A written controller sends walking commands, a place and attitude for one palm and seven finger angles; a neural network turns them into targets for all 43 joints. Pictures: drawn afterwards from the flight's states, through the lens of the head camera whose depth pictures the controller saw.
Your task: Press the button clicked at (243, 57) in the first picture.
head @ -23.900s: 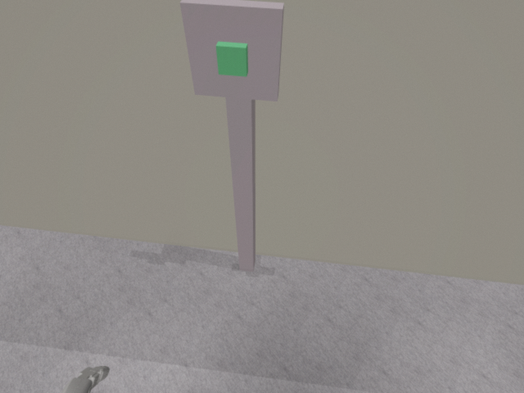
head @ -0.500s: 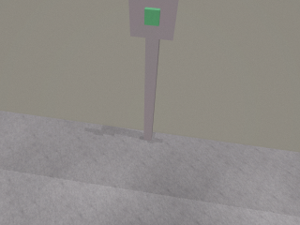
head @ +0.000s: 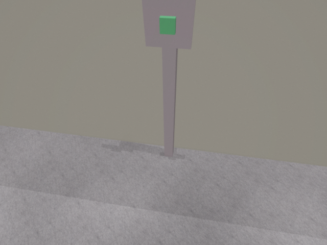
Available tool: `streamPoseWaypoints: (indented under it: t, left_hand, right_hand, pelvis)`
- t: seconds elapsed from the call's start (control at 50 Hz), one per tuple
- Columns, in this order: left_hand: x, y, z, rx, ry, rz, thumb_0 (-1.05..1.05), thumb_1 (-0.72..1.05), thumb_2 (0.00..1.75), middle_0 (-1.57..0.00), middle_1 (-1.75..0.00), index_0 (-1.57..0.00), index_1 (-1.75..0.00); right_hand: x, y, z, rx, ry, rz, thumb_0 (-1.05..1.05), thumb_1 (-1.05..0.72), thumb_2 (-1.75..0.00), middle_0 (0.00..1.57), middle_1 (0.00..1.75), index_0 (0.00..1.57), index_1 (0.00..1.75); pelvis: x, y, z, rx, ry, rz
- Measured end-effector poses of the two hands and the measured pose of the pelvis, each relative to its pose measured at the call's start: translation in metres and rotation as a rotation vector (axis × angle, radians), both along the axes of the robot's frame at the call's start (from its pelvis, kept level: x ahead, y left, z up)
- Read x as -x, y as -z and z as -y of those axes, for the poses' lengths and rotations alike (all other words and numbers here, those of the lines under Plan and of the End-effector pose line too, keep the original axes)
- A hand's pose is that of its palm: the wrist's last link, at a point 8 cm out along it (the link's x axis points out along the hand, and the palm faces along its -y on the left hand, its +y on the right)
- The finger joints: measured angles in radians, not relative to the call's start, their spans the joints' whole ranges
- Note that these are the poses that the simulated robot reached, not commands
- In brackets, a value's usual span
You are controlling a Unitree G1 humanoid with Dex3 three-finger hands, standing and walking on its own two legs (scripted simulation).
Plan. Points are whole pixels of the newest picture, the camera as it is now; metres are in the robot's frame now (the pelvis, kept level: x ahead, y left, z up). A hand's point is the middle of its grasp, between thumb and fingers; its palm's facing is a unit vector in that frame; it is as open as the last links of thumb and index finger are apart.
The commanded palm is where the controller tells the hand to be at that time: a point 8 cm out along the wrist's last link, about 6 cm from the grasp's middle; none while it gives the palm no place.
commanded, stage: let the arm hang, fingers relaxed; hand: left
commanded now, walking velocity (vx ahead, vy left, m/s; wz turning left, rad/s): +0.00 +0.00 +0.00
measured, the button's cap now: (167, 24) +0.78 +0.02 +0.18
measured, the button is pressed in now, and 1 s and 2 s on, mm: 0 0 0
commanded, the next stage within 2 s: stand and wait in 0.30 s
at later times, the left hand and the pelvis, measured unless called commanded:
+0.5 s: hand out of the picture +0.01 +0.16 -0.17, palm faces +0.04 -0.98 -0.19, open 7.4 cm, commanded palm none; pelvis +0.02 -0.01 +0.00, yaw +0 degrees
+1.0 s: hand out of the picture +0.04 +0.15 -0.17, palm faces +0.04 -0.98 -0.19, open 7.4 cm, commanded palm none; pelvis +0.03 -0.02 +0.00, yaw +0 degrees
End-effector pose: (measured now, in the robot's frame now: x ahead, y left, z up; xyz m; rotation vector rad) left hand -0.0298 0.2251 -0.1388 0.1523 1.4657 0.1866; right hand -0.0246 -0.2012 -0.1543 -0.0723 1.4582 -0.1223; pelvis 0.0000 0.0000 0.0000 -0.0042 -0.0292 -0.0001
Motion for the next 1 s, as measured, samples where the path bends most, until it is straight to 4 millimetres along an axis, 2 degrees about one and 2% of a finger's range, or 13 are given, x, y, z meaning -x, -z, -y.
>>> streamPoseWaypoints:
  t: [0.16,0.56,1.0]
  left_hand:
    - [-0.03,0.007,0.021,0.043,0.016,0.053,0.01,0.92,0.9,-0.21,-0.31,-0.2,-0.31]
    - [-0.04,0.003,0.018,0.02,-0.004,0.028,0.0,0.91,0.9,-0.2,-0.3,-0.19,-0.3]
    - [-0.063,0.002,0.024,0.023,0.004,0.059,0.0,0.91,0.9,-0.2,-0.3,-0.19,-0.3]
  right_hand:
    - [-0.007,-0.004,0.005,0.018,0.013,0.009,0.0,-0.91,-0.9,0.2,0.3,0.2,0.3]
    - [-0.033,-0.005,0.02,0.041,-0.003,0.008,0.0,-0.91,-0.9,0.2,0.3,0.2,0.3]
    - [-0.053,-0.008,0.033,0.06,-0.017,0.022,0.01,-0.91,-0.9,0.2,0.3,0.2,0.3]
  pelvis:
    - [-0.005,0.0,0.005,-0.001,0.0,-0.002]
    - [-0.022,-0.002,0.011,0.001,-0.003,-0.003]
    - [-0.035,-0.004,0.017,-0.002,-0.004,-0.003]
